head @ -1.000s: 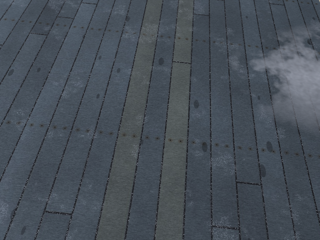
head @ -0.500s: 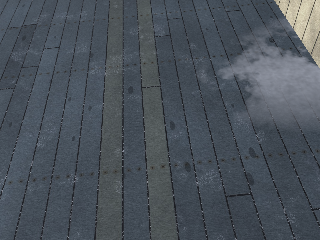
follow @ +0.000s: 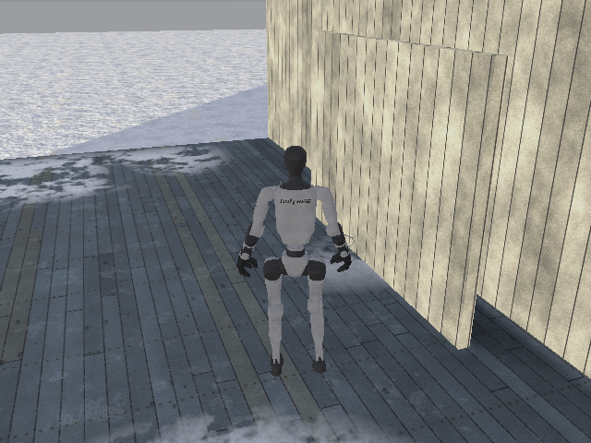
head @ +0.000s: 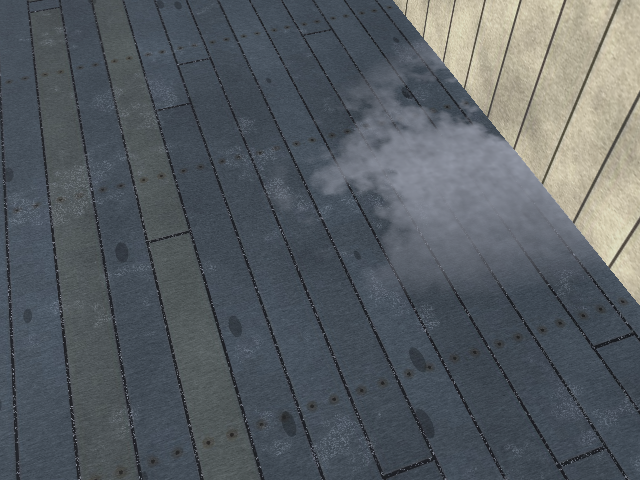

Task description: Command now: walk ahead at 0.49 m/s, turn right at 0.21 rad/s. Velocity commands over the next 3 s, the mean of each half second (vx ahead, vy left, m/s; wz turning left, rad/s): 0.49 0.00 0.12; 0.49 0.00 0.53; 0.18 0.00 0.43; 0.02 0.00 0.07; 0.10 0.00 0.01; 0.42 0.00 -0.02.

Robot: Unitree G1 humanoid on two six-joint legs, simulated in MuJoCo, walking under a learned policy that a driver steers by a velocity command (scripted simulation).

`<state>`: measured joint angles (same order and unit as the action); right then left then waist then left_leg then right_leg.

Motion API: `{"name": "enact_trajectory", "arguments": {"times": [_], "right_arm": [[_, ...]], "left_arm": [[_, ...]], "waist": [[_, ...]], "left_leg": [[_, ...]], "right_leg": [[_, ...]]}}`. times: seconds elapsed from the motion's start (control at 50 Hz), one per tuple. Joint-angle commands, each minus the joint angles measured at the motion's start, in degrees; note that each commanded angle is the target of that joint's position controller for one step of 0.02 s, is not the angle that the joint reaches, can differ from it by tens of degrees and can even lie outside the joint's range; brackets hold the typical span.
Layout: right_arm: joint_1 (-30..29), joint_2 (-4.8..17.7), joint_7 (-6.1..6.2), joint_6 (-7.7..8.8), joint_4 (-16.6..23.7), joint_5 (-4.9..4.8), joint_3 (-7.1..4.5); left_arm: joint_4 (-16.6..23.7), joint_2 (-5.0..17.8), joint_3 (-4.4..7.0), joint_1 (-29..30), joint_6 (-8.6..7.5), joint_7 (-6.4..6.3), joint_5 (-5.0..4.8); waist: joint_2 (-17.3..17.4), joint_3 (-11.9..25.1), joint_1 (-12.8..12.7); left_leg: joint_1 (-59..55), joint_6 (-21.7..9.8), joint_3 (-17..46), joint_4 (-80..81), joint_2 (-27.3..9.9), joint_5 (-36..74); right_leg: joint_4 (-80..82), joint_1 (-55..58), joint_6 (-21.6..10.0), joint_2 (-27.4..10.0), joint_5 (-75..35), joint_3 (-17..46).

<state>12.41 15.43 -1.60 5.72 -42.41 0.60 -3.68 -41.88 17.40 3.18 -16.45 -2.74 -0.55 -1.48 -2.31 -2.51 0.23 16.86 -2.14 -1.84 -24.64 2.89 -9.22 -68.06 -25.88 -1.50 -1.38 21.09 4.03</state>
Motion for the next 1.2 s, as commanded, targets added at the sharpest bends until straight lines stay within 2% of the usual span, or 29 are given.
{"name": "enact_trajectory", "arguments": {"times": [0.02, 0.08, 0.14, 0.2, 0.24, 0.28, 0.3, 0.32, 0.34, 0.36, 0.38, 0.42, 0.46, 0.54, 0.62, 0.72, 0.76, 0.8, 0.82, 0.84, 0.86, 0.88, 0.9, 0.92, 0.94, 0.96, 1.04, 1.12, 1.2], "right_arm": [[0.30, 5.93, 0.36, 1.22, 1.86, -0.70, -1.30], [0.64, 9.08, 0.62, 1.13, 0.89, -1.35, -2.01], [2.14, 10.73, 0.60, 0.55, 0.03, -1.86, -2.24], [6.22, 11.74, 0.59, -0.31, -1.67, -2.67, -2.33], [7.24, 12.51, 0.76, -1.10, -2.28, -2.64, -2.44], [7.14, 11.67, 0.96, -1.70, -2.53, -2.32, -1.92], [7.12, 8.80, 0.94, -1.58, -2.13, -1.67, -0.83], [10.10, 2.94, 0.96, -0.96, 0.07, -0.78, 1.06], [11.77, 3.75, 1.28, -0.39, 0.33, -2.28, 1.05], [9.06, 9.01, 1.36, -0.48, 0.36, -3.45, -0.55], [5.90, 9.37, 1.35, -0.73, 1.21, -3.38, -0.77], [4.57, 8.10, 1.44, -1.87, 1.24, -2.32, -1.11], [5.57, 5.86, 1.21, -3.19, 0.86, -2.43, -0.88], [1.55, 4.36, 1.05, -4.06, 2.84, -2.00, -0.64], [-5.57, 2.88, -0.50, -3.62, 5.23, -1.77, 0.24], [-12.47, 3.45, -2.06, -3.65, 9.13, -1.91, 0.38], [-11.28, 4.98, -2.33, -3.87, 9.93, -1.82, -0.41], [-0.83, 8.65, -1.90, -4.30, 7.95, -2.03, -2.62], [8.93, 12.21, -0.95, -4.75, 5.31, -2.16, -4.65], [12.04, 17.98, 0.36, -5.23, 4.27, -2.49, -5.84], [10.39, 19.45, -0.19, -3.98, 7.06, -2.04, -5.36], [9.93, 14.27, -0.67, -3.10, 6.75, -1.83, -4.00], [7.96, 12.29, -0.64, -2.45, 6.28, -1.82, -3.42], [3.98, 10.70, -0.51, -2.21, 6.62, -1.90, -2.91], [1.09, 8.85, -0.29, -2.12, 7.34, -1.54, -2.33], [-0.25, 8.24, -0.01, -2.12, 8.11, -0.95, -2.02], [0.06, 10.90, 1.63, -2.32, 6.98, -0.82, -2.84], [2.62, 11.34, 3.19, -4.54, 5.55, -1.83, -3.18], [3.85, 10.62, 3.86, -5.91, 4.94, -1.85, -3.11]], "left_arm": [[4.45, 2.54, 0.45, -0.43, -0.60, 0.48, 0.39], [6.16, 1.04, -0.82, 4.88, -0.98, 0.95, 1.43], [6.95, 1.53, -1.16, 9.99, -1.59, 1.63, 0.99], [8.96, 2.85, -0.80, 15.02, -2.06, 2.03, 0.57], [9.26, 4.24, -0.14, 14.93, -2.48, 2.27, 0.51], [7.25, 6.52, 1.43, 7.70, -2.68, 1.92, 0.68], [5.67, 9.43, 2.81, -0.47, -2.69, 1.31, 1.17], [5.32, 15.21, 4.13, -8.10, -2.23, 0.63, 2.78], [4.46, 13.67, 3.75, -10.23, -1.87, 0.98, 2.72], [4.42, 9.65, 2.50, -7.22, -1.97, 1.22, 1.98], [4.55, 7.24, 1.70, -3.76, -2.06, 1.31, 1.57], [4.32, 3.85, 0.77, 2.37, -2.69, 1.52, 2.00], [3.54, 3.51, 1.05, 4.32, -3.62, 1.38, 2.33], [1.28, 5.17, 2.00, 3.36, -4.28, 0.62, 2.47], [-0.18, 7.38, 2.71, 1.65, -3.52, -0.10, 2.00], [-2.56, 9.58, 3.67, -2.03, -1.75, -0.19, 0.56], [-2.61, 11.21, 4.12, -1.58, -0.93, -0.41, 0.14], [-2.25, 12.39, 4.37, -0.49, 0.05, -0.74, -0.38], [-1.89, 11.18, 3.77, -0.58, -0.01, -0.97, -0.18], [0.17, 3.93, 1.63, -3.47, -0.66, -0.77, 2.51], [2.80, 2.60, 0.35, -4.21, -2.88, -0.18, 1.89], [4.13, 8.14, 1.66, 3.47, -4.38, 0.48, -0.43], [5.17, 8.02, 1.46, 5.73, -5.25, 0.65, -1.07], [4.21, 7.29, 1.39, 5.41, -5.52, 0.11, 0.25], [3.75, 7.92, 1.83, 4.68, -5.21, -0.16, 1.58], [3.56, 7.98, 2.04, 3.64, -4.51, 0.00, 1.92], [4.47, 5.02, 1.31, 5.56, -2.57, -0.41, 2.93], [5.99, 2.73, 0.19, 12.84, -2.44, 0.26, 2.28], [6.92, 5.36, 1.10, 15.32, -2.43, 1.15, 1.77]], "waist": [[7.32, 2.99, -0.80], [5.96, 0.87, 0.18], [5.63, 0.23, 2.11], [5.29, -0.79, 3.49], [5.66, -0.48, 2.50], [5.58, 3.26, -2.06], [4.02, 8.86, -6.09], [-8.02, 18.58, -7.28], [-14.73, 22.30, -7.12], [-8.55, 14.71, -6.90], [-6.79, 9.67, -5.56], [-5.50, 4.18, -2.14], [-4.83, 2.93, -0.37], [-1.07, 0.68, -0.30], [-0.02, -1.49, -2.82], [0.31, -3.77, -4.49], [-1.41, -1.26, -2.56], [-2.34, 5.47, 3.96], [-0.48, 10.47, 8.86], [13.04, 13.85, 5.93], [15.97, 23.99, 3.52], [7.82, 19.63, 6.98], [6.82, 12.24, 5.56], [2.32, 8.18, 2.57], [3.13, 6.26, 0.56], [4.35, 5.75, -0.87], [3.86, 3.87, -1.78], [7.19, 6.03, 1.45], [8.55, 6.66, 1.82]], "left_leg": [[-8.08, -12.23, 18.40, 15.04, -16.46, 2.51], [-5.21, -12.40, 13.23, 17.60, -15.79, 4.10], [-4.28, -10.53, 8.53, 17.40, -14.03, 5.99], [-6.82, -9.29, 10.32, 15.33, -15.38, 4.77], [-9.03, -8.08, 12.01, 12.49, -16.44, 4.35], [-7.83, -5.63, 10.59, 3.61, -13.99, 11.45], [-2.99, -3.32, 7.73, -8.57, -10.37, 10.76], [14.44, 1.11, 2.59, -30.64, -3.45, -7.04], [23.98, 1.92, 6.81, -43.05, -0.93, -24.33], [28.35, 1.55, 9.41, -48.40, -4.00, -20.90], [28.97, 1.17, 8.02, -48.23, -6.32, -16.11], [24.71, 1.64, 7.96, -43.59, -9.54, -8.90], [20.76, 2.36, 7.66, -42.31, -10.14, -5.20], [24.05, 3.40, 8.53, -34.17, -10.06, 2.64], [21.97, 2.63, 4.38, -20.72, -9.30, 11.39], [22.84, -0.55, 0.50, -12.72, -8.04, 6.79], [17.75, -2.74, -2.69, -11.88, -4.89, 1.30], [3.07, -5.81, -5.46, -10.06, 0.12, -1.64], [-13.07, -8.09, -2.99, -7.14, 1.11, 1.20], [-30.38, -13.69, 19.31, -6.02, -12.07, 1.87], [-40.52, -24.14, 51.11, 4.51, -22.38, -11.01], [-38.28, -20.43, 46.31, 8.62, -21.39, -11.75], [-30.73, -18.24, 37.79, 8.71, -19.25, -8.32], [-22.12, -15.98, 31.32, 8.44, -16.43, -2.22], [-15.93, -15.03, 26.90, 9.01, -14.38, 4.22], [-12.03, -14.85, 24.85, 10.26, -13.14, 7.70], [-3.03, -14.04, 15.68, 8.54, -9.88, 34.42], [-0.80, -8.98, 13.05, 4.83, -5.52, 29.41], [-6.25, -7.38, 21.29, -0.51, -7.80, 20.34]], "right_leg": [[5.73, -9.29, 0.13, -5.38, -1.28, 1.96], [17.67, -8.48, 1.12, -6.08, -8.89, -0.06], [28.03, -4.21, 1.60, -4.25, -17.89, -2.20], [34.00, -2.42, 1.52, -2.79, -19.81, -2.11], [37.23, 0.34, 0.76, -1.70, -17.84, -2.32], [40.63, 12.46, -0.90, 0.14, -15.85, -4.01], [40.19, 24.62, -2.93, -3.36, -15.62, -1.15], [41.12, 44.25, -9.18, -18.56, -10.23, 18.10], [49.61, 45.81, -13.53, -23.49, 0.72, 36.18], [51.15, 40.05, -11.73, -21.77, 5.63, 30.96], [51.98, 33.90, -10.21, -19.70, 3.64, 23.11], [55.66, 23.51, -8.79, -15.38, -5.53, 12.56], [58.60, 18.91, -8.70, -14.12, -12.70, 6.13], [60.48, 19.99, -9.29, -14.06, -22.20, -2.59], [61.27, 21.52, -8.13, -13.41, -23.41, -9.72], [57.85, 29.81, -6.72, -15.69, -29.36, -13.58], [51.49, 32.05, -5.54, -15.70, -47.08, -15.42], [35.45, 30.38, -3.80, -14.04, -61.39, -17.47], [21.37, 21.44, -1.52, -11.75, -54.58, -18.34], [1.43, 0.10, 1.75, -5.40, -9.77, -17.64], [-12.33, -14.71, 3.40, 4.33, 15.13, -3.66], [-13.19, -21.00, 2.49, 0.86, 10.31, 1.95], [-9.17, -21.97, 1.32, -1.39, 4.98, 1.11], [-4.10, -18.54, 1.34, -3.93, 0.93, 1.06], [0.21, -14.58, 1.80, -5.28, -1.66, 1.28], [1.73, -11.38, 2.27, -5.86, -3.40, 1.39], [11.96, -7.64, 5.98, -3.14, -7.88, -1.80], [29.31, -0.92, 6.46, 1.99, -22.67, -2.79], [37.69, 0.56, 5.15, 3.49, -21.71, 0.73]]}}
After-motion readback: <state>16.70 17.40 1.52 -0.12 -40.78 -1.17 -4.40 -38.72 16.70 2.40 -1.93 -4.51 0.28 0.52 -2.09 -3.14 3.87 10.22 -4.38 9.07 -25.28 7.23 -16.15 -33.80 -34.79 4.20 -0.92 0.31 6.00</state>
